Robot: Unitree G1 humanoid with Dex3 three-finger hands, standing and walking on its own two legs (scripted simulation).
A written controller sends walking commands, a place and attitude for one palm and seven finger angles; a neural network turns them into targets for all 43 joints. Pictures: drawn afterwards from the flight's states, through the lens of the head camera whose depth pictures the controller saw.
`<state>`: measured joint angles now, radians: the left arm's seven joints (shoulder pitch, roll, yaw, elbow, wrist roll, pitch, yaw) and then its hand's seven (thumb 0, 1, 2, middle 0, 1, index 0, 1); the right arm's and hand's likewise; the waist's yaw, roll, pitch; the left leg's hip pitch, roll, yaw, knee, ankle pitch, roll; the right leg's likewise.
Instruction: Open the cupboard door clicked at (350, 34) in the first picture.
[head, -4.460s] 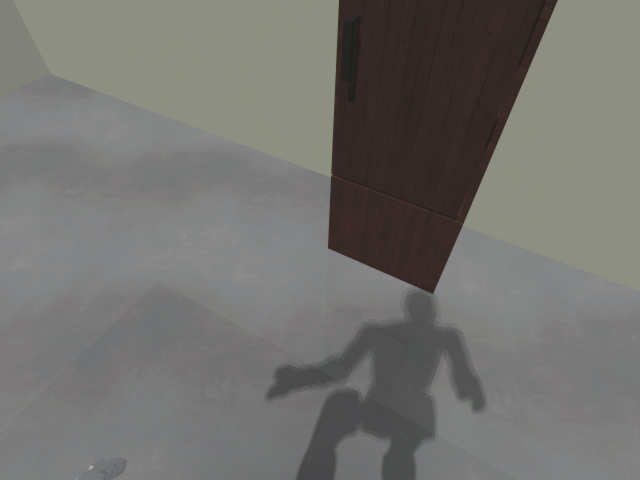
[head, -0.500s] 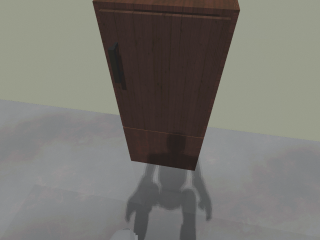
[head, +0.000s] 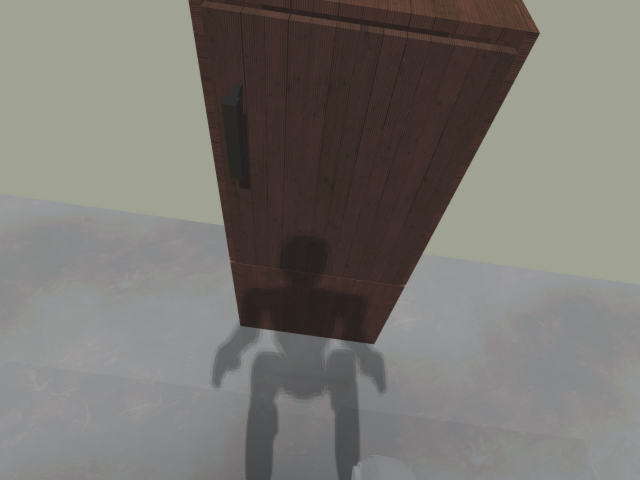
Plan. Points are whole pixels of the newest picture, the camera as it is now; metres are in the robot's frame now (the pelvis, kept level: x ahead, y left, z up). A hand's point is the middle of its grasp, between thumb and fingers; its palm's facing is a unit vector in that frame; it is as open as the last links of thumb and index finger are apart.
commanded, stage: come to a stop and stand still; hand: left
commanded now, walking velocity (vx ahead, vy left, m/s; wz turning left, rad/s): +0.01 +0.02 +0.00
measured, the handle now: (237, 132) +0.59 +0.17 +0.07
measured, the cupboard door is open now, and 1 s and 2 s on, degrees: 0 0 0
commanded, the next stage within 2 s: look again from close up in 0.78 s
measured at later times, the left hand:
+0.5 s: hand out of the picture +0.02 +0.11 -0.18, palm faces +0.07 -0.98 -0.21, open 7.3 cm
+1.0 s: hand out of the picture -0.05 +0.07 -0.18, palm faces +0.05 -0.98 -0.17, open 7.4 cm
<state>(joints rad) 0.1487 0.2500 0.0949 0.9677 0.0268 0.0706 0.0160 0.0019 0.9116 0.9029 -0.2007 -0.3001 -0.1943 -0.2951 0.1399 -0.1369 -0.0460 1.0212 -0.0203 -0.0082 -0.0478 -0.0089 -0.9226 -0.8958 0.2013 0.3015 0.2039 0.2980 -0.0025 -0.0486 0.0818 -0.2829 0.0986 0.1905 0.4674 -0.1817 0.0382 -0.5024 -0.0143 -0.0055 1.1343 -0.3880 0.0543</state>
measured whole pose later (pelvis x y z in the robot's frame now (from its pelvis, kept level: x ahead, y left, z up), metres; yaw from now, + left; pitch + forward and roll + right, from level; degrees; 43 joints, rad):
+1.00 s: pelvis -0.03 -0.08 -0.01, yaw +1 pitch -1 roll -2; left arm 0.33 0.10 0.00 1.12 0.02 -0.04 0.04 0.00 0.91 0.90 -0.21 -0.30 -0.20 -0.30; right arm 0.29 -0.16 -0.02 1.08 -0.01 -0.01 -0.02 0.01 -0.92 -0.90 0.20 0.30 0.20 0.30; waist -0.01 0.05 0.03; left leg -0.24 0.07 0.02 0.54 -0.28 -0.02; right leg -0.20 0.03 -0.10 0.48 -0.26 -0.04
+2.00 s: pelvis +0.03 -0.03 -0.02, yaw +0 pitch +0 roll +1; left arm 0.29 0.17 0.04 1.05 0.03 -0.02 0.03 0.00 0.91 0.90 -0.20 -0.30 -0.20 -0.30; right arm 0.33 -0.15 0.00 1.05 -0.02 -0.01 -0.02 0.00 -0.91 -0.90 0.20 0.30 0.20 0.30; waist 0.02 0.01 0.06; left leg -0.23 -0.02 0.10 0.70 -0.45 0.03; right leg -0.24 -0.06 -0.10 0.65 -0.39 -0.01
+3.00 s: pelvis +0.03 -0.03 -0.01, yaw -2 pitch +0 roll +1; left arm 0.26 0.19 -0.01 1.06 0.01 -0.01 0.03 0.00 0.91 0.90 -0.20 -0.30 -0.20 -0.30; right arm 0.29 -0.16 0.01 1.08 -0.02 -0.01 -0.01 0.00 -0.91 -0.90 0.20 0.30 0.20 0.30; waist 0.00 0.01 0.04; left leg -0.24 0.03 0.10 0.49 -0.24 0.00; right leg -0.20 -0.01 -0.06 0.51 -0.31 -0.03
